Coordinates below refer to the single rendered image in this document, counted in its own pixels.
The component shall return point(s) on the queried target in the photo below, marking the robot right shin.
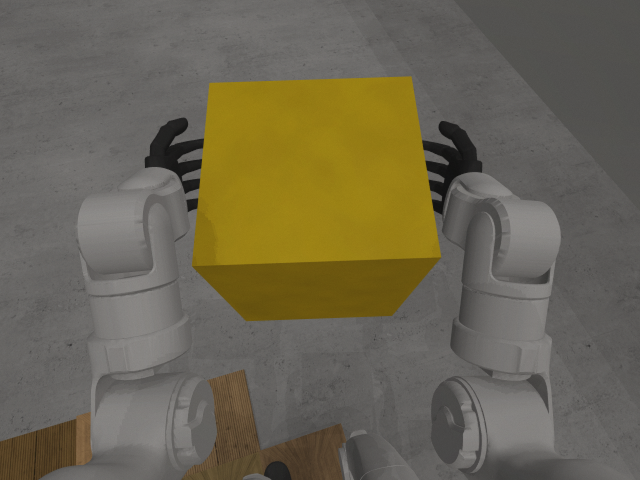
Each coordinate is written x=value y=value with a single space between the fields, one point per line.
x=358 y=432

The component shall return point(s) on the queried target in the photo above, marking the robot left forearm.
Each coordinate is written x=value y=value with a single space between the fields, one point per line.
x=126 y=240

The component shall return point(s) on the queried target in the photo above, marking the robot left upper arm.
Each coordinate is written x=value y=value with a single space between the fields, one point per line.
x=152 y=428

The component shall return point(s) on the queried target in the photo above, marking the left robot hand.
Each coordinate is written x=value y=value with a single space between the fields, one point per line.
x=161 y=155

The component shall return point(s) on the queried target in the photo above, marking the robot right upper arm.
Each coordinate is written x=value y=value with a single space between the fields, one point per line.
x=493 y=429

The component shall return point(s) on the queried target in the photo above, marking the robot right forearm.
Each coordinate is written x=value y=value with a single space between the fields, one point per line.
x=510 y=248

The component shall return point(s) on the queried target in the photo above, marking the robot right thigh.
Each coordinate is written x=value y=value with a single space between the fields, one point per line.
x=371 y=457

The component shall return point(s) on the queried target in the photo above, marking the carton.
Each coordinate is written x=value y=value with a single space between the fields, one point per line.
x=314 y=199

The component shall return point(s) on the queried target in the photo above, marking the right robot hand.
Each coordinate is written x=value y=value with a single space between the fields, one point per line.
x=462 y=161

